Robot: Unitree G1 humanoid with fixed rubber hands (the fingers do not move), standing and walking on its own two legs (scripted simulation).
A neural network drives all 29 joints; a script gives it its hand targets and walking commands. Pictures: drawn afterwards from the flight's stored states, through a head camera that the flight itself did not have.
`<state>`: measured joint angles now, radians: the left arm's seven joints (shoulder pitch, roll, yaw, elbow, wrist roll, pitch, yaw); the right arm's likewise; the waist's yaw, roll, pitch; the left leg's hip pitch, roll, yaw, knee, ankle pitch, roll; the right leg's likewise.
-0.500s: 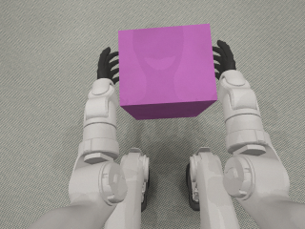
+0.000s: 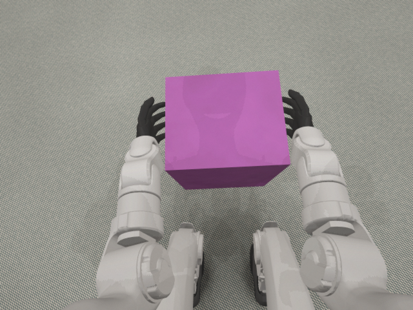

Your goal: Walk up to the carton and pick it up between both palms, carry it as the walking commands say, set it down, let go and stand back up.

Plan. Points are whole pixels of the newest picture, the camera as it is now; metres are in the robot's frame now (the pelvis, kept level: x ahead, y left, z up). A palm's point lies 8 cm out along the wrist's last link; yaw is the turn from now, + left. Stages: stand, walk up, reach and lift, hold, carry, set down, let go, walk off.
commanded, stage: reach and lift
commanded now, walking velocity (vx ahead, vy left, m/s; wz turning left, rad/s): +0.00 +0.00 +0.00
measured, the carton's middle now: (223, 141) +0.45 +0.01 -0.11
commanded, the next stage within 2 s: none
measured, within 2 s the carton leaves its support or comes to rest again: neither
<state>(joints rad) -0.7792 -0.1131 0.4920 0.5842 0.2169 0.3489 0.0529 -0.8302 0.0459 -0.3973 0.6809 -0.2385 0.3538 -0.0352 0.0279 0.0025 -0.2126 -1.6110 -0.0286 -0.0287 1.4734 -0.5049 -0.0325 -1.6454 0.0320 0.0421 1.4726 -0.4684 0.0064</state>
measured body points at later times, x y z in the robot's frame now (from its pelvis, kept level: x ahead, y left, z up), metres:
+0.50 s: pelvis +0.02 +0.00 +0.07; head +0.18 -0.02 +0.49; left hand +0.42 +0.15 +0.03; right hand +0.44 -0.14 +0.02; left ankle +0.07 +0.13 -0.55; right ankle +0.09 -0.12 -0.55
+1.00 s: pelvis +0.04 +0.00 +0.13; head +0.16 -0.01 +0.57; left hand +0.40 +0.16 +0.10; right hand +0.41 -0.14 +0.09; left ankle +0.07 +0.13 -0.55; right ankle +0.09 -0.12 -0.55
